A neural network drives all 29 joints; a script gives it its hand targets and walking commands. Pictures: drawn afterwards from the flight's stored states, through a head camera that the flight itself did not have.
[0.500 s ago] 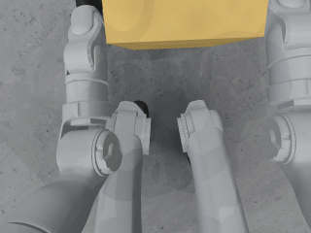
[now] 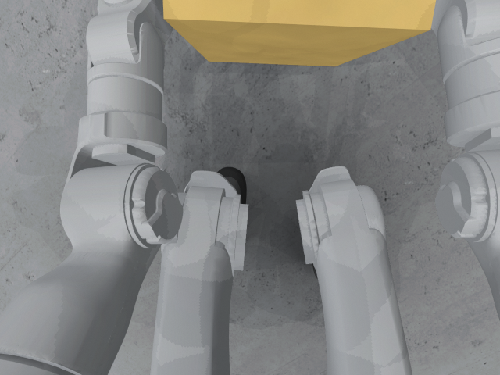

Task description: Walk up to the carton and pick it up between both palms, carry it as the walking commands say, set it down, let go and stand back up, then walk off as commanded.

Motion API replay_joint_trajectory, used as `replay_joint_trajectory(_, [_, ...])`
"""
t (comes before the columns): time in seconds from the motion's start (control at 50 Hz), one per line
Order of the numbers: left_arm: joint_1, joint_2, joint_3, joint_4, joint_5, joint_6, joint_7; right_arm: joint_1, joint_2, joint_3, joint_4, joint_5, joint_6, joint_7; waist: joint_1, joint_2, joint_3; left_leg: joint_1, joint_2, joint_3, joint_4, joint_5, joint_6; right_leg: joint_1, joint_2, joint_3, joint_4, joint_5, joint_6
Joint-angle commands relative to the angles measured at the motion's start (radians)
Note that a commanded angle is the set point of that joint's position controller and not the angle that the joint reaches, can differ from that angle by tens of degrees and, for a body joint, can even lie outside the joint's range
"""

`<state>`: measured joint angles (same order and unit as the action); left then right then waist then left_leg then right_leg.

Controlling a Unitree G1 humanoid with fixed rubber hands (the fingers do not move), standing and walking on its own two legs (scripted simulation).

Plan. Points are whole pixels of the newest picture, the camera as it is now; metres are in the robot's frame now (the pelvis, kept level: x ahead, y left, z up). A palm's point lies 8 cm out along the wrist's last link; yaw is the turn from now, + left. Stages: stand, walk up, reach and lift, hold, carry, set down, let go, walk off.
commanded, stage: set down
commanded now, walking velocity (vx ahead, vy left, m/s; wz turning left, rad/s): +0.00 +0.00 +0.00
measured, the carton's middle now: out of the picture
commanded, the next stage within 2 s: none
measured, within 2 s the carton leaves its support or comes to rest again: rests again in 1.74 s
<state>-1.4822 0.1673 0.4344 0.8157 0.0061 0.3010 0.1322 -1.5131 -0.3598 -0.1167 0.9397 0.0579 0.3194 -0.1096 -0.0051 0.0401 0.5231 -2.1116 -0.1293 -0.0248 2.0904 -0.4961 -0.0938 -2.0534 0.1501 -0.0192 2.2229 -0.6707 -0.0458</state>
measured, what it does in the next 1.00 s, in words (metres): stands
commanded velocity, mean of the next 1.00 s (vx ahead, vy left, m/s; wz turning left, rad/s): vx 0.00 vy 0.00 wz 0.00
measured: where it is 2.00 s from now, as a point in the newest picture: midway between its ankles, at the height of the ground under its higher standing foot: (273, 240)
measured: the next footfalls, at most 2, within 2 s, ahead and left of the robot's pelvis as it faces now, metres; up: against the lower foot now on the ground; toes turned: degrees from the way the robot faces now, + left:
none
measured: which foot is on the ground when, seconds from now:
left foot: down 0.00-1.00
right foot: down 0.00-1.00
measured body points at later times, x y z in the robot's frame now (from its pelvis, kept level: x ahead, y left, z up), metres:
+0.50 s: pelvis +0.00 +0.00 -0.02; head +0.37 -0.05 +0.22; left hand +0.58 +0.13 -0.16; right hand +0.57 -0.19 -0.19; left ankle +0.15 +0.13 -0.35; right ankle +0.10 -0.08 -0.35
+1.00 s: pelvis +0.02 +0.01 -0.03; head +0.37 -0.06 +0.24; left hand +0.58 +0.13 -0.17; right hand +0.57 -0.19 -0.19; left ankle +0.15 +0.13 -0.35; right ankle +0.10 -0.08 -0.35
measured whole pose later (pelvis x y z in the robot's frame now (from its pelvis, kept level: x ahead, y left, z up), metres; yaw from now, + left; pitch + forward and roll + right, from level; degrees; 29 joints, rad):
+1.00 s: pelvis +0.02 +0.01 -0.03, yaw -1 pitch +33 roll +4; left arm -1.39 0.15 0.48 0.94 -0.02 0.20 0.11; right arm -1.49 -0.35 -0.09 1.08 0.02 0.25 -0.04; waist 0.00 0.07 0.36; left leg -2.23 -0.12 0.01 2.20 -0.56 -0.08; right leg -2.18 0.11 -0.03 2.32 -0.70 -0.06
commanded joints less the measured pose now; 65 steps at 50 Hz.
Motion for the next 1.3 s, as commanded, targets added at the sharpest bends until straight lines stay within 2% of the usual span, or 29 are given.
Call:
replay_joint_trajectory(0.0, [-0.594,-0.989,-0.461,-0.139,-0.162,-0.024,-0.219,-0.769,0.956,0.379,-0.364,0.161,-0.086,0.265,-0.035,-0.167,-2.045,0.615,-0.020,0.122,-0.011,0.332,0.087,0.868,-0.053,0.053,-0.289,0.713,0.055])
replay_joint_trajectory(0.08, [-0.567,-1.011,-0.453,-0.098,-0.167,-0.014,-0.223,-0.751,0.934,0.369,-0.335,0.159,-0.084,0.259,-0.052,-0.151,-1.968,0.547,-0.020,0.118,0.001,0.296,0.081,0.861,-0.058,0.066,-0.284,0.705,0.049])
replay_joint_trajectory(0.1, [-0.562,-1.001,-0.440,-0.083,-0.163,-0.013,-0.226,-0.746,0.943,0.370,-0.320,0.157,-0.083,0.260,-0.042,-0.160,-1.950,0.547,-0.019,0.118,0.003,0.284,0.083,0.861,-0.062,0.071,-0.289,0.683,0.051])
replay_joint_trajectory(0.2, [-0.562,-1.019,-0.454,-0.119,-0.178,-0.021,-0.225,-0.741,0.954,0.377,-0.330,0.169,-0.088,0.264,-0.048,-0.149,-1.965,0.519,-0.025,0.116,0.014,0.304,0.079,0.878,-0.057,0.081,-0.266,0.748,0.042])
replay_joint_trajectory(0.24, [-0.567,-1.000,-0.446,-0.116,-0.173,-0.026,-0.222,-0.724,0.960,0.380,-0.303,0.169,-0.089,0.268,-0.030,-0.149,-1.934,0.519,-0.025,0.117,0.010,0.298,0.079,0.872,-0.056,0.079,-0.263,0.744,0.043])
replay_joint_trajectory(0.26, [-0.550,-1.016,-0.443,-0.070,-0.165,-0.024,-0.222,-0.702,0.951,0.358,-0.253,0.150,-0.090,0.271,-0.045,-0.136,-1.869,0.500,-0.024,0.114,0.009,0.280,0.079,0.815,-0.055,0.073,-0.266,0.707,0.039])
replay_joint_trajectory(0.28, [-0.546,-1.005,-0.434,-0.088,-0.159,-0.028,-0.222,-0.727,0.959,0.370,-0.298,0.168,-0.095,0.273,-0.021,-0.131,-1.894,0.508,-0.023,0.116,0.014,0.297,0.078,0.839,-0.059,0.088,-0.265,0.718,0.042])
replay_joint_trajectory(0.3, [-0.545,-1.008,-0.426,-0.075,-0.151,-0.029,-0.224,-0.703,0.958,0.354,-0.264,0.152,-0.096,0.278,-0.031,-0.142,-1.857,0.497,-0.026,0.116,0.010,0.283,0.078,0.807,-0.053,0.074,-0.263,0.701,0.041])
replay_joint_trajectory(0.38, [-0.586,-0.982,-0.419,-0.098,-0.159,-0.044,-0.219,-0.720,0.954,0.360,-0.261,0.161,-0.100,0.284,-0.015,-0.142,-1.865,0.508,-0.021,0.123,0.023,0.281,0.080,0.793,-0.056,0.078,-0.251,0.678,0.035])
replay_joint_trajectory(0.42, [-0.538,-0.991,-0.378,-0.028,-0.135,-0.036,-0.227,-0.717,0.920,0.327,-0.217,0.140,-0.102,0.285,-0.019,-0.137,-1.744,0.460,-0.020,0.114,0.018,0.238,0.083,0.717,-0.059,0.077,-0.257,0.616,0.037])
replay_joint_trajectory(0.44, [-0.550,-0.986,-0.381,-0.043,-0.144,-0.040,-0.229,-0.722,0.938,0.341,-0.225,0.148,-0.102,0.288,-0.004,-0.141,-1.762,0.473,-0.020,0.118,0.023,0.241,0.086,0.729,-0.062,0.083,-0.255,0.618,0.037])
replay_joint_trajectory(0.48, [-0.565,-0.992,-0.389,-0.053,-0.155,-0.045,-0.231,-0.741,0.932,0.354,-0.254,0.150,-0.111,0.284,-0.013,-0.155,-1.778,0.461,-0.023,0.120,0.026,0.244,0.083,0.742,-0.059,0.077,-0.255,0.627,0.037])
replay_joint_trajectory(0.52, [-0.559,-0.974,-0.372,-0.029,-0.155,-0.045,-0.231,-0.736,0.935,0.368,-0.233,0.155,-0.106,0.285,0.002,-0.177,-1.764,0.436,-0.016,0.122,0.041,0.227,0.082,0.775,-0.069,0.100,-0.251,0.632,0.041])
replay_joint_trajectory(0.54, [-0.551,-0.979,-0.367,-0.019,-0.154,-0.043,-0.233,-0.714,0.934,0.356,-0.198,0.143,-0.103,0.286,-0.012,-0.188,-1.730,0.412,-0.017,0.117,0.038,0.205,0.085,0.763,-0.070,0.098,-0.252,0.617,0.040])
replay_joint_trajectory(0.64, [-0.514,-0.974,-0.318,0.056,-0.117,-0.040,-0.249,-0.673,0.945,0.328,-0.143,0.120,-0.103,0.299,0.008,-0.172,-1.584,0.360,-0.016,0.118,0.041,0.155,0.086,0.668,-0.072,0.106,-0.261,0.522,0.038])
replay_joint_trajectory(0.68, [-0.532,-0.976,-0.337,0.040,-0.124,-0.046,-0.250,-0.646,0.937,0.316,-0.127,0.112,-0.103,0.310,-0.011,-0.159,-1.567,0.372,-0.016,0.118,0.039,0.171,0.085,0.635,-0.070,0.096,-0.252,0.523,0.031])
replay_joint_trajectory(0.72, [-0.548,-0.976,-0.336,0.008,-0.135,-0.056,-0.251,-0.662,0.932,0.324,-0.172,0.121,-0.111,0.307,-0.010,-0.165,-1.601,0.387,-0.021,0.118,0.048,0.213,0.085,0.656,-0.065,0.091,-0.245,0.561,0.030])
replay_joint_trajectory(0.78, [-0.509,-0.963,-0.332,0.023,-0.124,-0.057,-0.249,-0.615,0.933,0.314,-0.123,0.111,-0.111,0.312,0.000,-0.153,-1.559,0.369,-0.023,0.119,0.053,0.201,0.085,0.634,-0.069,0.098,-0.238,0.572,0.032])
replay_joint_trajectory(0.8, [-0.510,-0.961,-0.338,0.015,-0.136,-0.060,-0.250,-0.639,0.919,0.326,-0.166,0.113,-0.113,0.310,-0.011,-0.160,-1.577,0.379,-0.022,0.116,0.055,0.217,0.086,0.654,-0.075,0.096,-0.235,0.573,0.033])
replay_joint_trajectory(0.82, [-0.510,-0.967,-0.338,0.018,-0.137,-0.060,-0.252,-0.621,0.903,0.310,-0.132,0.096,-0.113,0.310,-0.026,-0.152,-1.549,0.370,-0.025,0.114,0.053,0.218,0.083,0.634,-0.073,0.090,-0.235,0.574,0.030])
replay_joint_trajectory(0.84, [-0.514,-0.954,-0.338,0.026,-0.135,-0.064,-0.251,-0.603,0.916,0.317,-0.125,0.103,-0.110,0.312,-0.014,-0.159,-1.525,0.362,-0.025,0.115,0.048,0.205,0.084,0.632,-0.074,0.094,-0.237,0.560,0.029])
replay_joint_trajectory(0.86, [-0.503,-0.959,-0.344,0.018,-0.137,-0.066,-0.250,-0.593,0.914,0.304,-0.114,0.095,-0.110,0.314,-0.031,-0.147,-1.520,0.369,-0.023,0.111,0.056,0.212,0.085,0.614,-0.073,0.094,-0.231,0.553,0.028])
replay_joint_trajectory(0.9, [-0.474,-0.964,-0.321,0.052,-0.121,-0.067,-0.251,-0.537,0.916,0.276,-0.065,0.065,-0.111,0.319,-0.037,-0.150,-1.418,0.330,-0.030,0.109,0.048,0.193,0.081,0.559,-0.072,0.094,-0.244,0.528,0.026])
replay_joint_trajectory(0.92, [-0.451,-0.962,-0.309,0.082,-0.110,-0.068,-0.252,-0.549,0.919,0.274,-0.069,0.067,-0.114,0.324,-0.020,-0.137,-1.379,0.321,-0.030,0.110,0.046,0.195,0.083,0.515,-0.070,0.092,-0.244,0.508,0.029])
replay_joint_trajectory(0.94, [-0.450,-0.953,-0.313,0.073,-0.108,-0.071,-0.253,-0.537,0.917,0.272,-0.065,0.061,-0.114,0.328,-0.023,-0.138,-1.349,0.319,-0.029,0.105,0.046,0.215,0.085,0.499,-0.071,0.091,-0.239,0.528,0.031])
replay_joint_trajectory(0.96, [-0.422,-1.006,-0.335,0.066,-0.108,-0.077,-0.249,-0.463,0.916,0.261,-0.047,0.045,-0.119,0.337,-0.066,-0.126,-1.367,0.320,-0.036,0.102,0.049,0.234,0.076,0.496,-0.065,0.095,-0.239,0.554,0.022])
replay_joint_trajectory(1.14, [-0.362,-0.927,-0.320,0.069,-0.105,-0.117,-0.235,-0.368,0.896,0.254,-0.019,0.005,-0.131,0.324,-0.064,-0.182,-1.270,0.214,-0.037,0.102,0.057,0.223,0.071,0.485,-0.080,0.127,-0.238,0.601,0.031])
replay_joint_trajectory(1.18, [-0.383,-0.911,-0.337,0.032,-0.113,-0.125,-0.231,-0.378,0.868,0.255,-0.035,0.009,-0.139,0.324,-0.063,-0.158,-1.285,0.220,-0.038,0.100,0.055,0.243,0.068,0.470,-0.078,0.123,-0.224,0.616,0.025])
replay_joint_trajectory(1.28, [-0.360,-0.908,-0.312,0.076,-0.099,-0.122,-0.229,-0.367,0.832,0.228,0.014,-0.021,-0.139,0.326,-0.068,-0.152,-1.210,0.196,-0.039,0.095,0.048,0.198,0.064,0.416,-0.080,0.120,-0.228,0.539,0.022])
